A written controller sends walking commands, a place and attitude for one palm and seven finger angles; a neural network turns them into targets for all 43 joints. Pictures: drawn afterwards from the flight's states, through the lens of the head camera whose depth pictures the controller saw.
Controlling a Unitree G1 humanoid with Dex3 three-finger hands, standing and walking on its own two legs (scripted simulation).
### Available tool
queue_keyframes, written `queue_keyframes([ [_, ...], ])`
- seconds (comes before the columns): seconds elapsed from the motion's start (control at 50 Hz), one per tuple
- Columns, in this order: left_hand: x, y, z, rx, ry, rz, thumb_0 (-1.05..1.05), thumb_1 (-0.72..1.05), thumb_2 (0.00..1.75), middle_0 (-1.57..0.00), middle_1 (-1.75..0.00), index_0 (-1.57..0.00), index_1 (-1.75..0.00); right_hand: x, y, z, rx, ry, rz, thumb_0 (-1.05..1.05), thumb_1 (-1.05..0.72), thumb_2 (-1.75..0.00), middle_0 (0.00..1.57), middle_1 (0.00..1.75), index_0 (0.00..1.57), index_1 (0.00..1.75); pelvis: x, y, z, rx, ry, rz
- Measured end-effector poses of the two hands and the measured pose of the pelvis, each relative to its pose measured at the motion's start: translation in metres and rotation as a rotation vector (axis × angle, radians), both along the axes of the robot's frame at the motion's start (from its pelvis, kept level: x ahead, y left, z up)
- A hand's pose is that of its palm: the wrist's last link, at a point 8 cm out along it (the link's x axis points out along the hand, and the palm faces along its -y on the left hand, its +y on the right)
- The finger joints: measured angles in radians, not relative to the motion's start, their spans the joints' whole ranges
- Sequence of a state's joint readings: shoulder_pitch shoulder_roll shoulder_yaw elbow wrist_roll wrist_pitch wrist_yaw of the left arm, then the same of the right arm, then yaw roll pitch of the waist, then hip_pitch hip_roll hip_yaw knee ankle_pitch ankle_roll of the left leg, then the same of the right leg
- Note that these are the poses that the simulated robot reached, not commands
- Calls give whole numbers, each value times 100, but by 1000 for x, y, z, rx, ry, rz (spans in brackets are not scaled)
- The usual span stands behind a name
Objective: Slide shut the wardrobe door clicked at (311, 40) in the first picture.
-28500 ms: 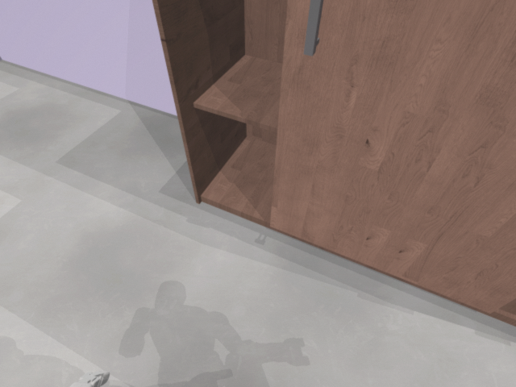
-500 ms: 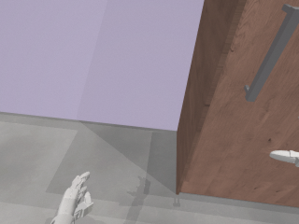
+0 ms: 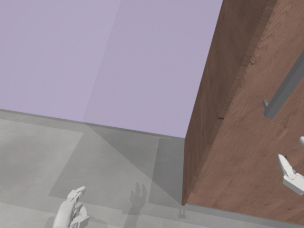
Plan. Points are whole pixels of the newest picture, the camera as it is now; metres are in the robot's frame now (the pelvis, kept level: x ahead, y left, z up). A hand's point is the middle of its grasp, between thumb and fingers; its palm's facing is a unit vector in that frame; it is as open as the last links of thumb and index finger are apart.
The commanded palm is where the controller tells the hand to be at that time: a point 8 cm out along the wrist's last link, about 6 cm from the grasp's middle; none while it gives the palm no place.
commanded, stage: draw the hand back to the body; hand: right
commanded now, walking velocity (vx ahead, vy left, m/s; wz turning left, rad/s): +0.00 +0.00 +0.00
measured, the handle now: (289, 73) +0.42 -0.33 +0.25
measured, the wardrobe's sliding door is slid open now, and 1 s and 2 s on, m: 0.00 0.00 0.00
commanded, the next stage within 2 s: step back with the hand held close in 0.44 s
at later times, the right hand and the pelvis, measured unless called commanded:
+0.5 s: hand (283, 174) +0.20 -0.25 +0.15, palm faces +0.47 +0.81 -0.36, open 7.4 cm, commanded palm +0.15 -0.29 +0.17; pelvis +0.01 +0.01 +0.00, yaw -1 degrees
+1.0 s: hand out of the picture +0.17 -0.29 +0.15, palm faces +0.40 +0.79 -0.47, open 7.4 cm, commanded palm +0.10 -0.32 +0.17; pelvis -0.04 -0.02 -0.01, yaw +1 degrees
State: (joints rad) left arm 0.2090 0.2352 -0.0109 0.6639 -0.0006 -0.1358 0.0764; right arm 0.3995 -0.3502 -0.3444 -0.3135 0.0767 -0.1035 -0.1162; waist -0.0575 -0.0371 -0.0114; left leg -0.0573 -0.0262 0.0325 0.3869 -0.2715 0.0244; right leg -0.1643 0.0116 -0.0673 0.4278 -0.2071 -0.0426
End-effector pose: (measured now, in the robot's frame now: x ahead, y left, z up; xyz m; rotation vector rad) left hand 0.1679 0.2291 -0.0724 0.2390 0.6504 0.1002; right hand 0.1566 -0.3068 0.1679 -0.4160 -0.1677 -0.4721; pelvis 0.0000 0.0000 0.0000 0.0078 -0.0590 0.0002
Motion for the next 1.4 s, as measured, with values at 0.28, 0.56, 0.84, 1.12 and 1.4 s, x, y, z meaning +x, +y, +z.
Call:
queue_keyframes([
  [0.28, 25, -10, 2, -15, -15, -50, 1, 90, 90, -20, -30, -20, -30, -6, 13, -2, 6, 27, -17, 2, -84, -87, 22, 33, 21, 33, 7, 8, 0, -2, 2, -14],
  [0.56, 14, -1, -5, -15, 22, -27, 1, 90, 90, -20, -30, -20, -30, -2, 20, -4, 12, 40, -4, 2, -89, -90, 21, 30, 21, 31, 8, 13, 0, -4, -2, -10],
  [0.84, -15, 10, -1, 46, 76, 90, 1, 90, 90, -20, -30, -20, -30, -4, 3, -5, -93, 61, 81, 2, -89, -90, 21, 30, 21, 30, -12, -8, -6, 11, 72, 10],
  [1.12, -69, -30, -7, 31, 51, 43, 1, 90, 90, -20, -30, -20, -30, -65, -33, 4, -163, -44, 35, 2, -89, -90, 22, 30, 21, 30, -64, -31, -16, 29, 56, -14],
  [1.4, -119, -49, -14, 84, 80, 0, 1, 90, 90, -20, -30, -20, -30, -124, -54, -4, -126, -143, 1, 2, -89, -90, 21, 30, 21, 30, -112, -48, -24, 72, 28, -58],
])
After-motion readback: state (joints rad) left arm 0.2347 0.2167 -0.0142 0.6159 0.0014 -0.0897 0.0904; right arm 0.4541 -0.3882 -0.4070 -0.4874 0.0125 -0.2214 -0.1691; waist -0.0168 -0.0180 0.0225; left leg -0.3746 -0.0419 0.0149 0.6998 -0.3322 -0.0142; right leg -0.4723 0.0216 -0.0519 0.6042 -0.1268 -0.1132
